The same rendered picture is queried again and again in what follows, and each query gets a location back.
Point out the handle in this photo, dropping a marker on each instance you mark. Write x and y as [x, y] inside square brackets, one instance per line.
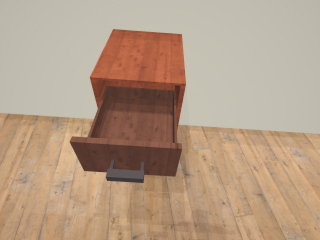
[123, 175]

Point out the cabinet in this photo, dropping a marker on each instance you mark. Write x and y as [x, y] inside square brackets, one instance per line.
[141, 59]

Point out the drawer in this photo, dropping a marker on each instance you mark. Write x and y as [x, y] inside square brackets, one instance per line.
[132, 125]

